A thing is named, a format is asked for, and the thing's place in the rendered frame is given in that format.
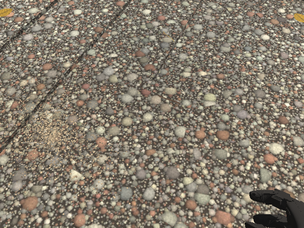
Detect robot right hand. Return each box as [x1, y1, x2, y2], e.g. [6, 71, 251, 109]
[244, 188, 304, 228]

